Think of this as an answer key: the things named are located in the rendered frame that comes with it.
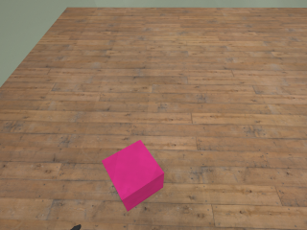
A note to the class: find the carton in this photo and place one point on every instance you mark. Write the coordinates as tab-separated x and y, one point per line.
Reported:
134	173

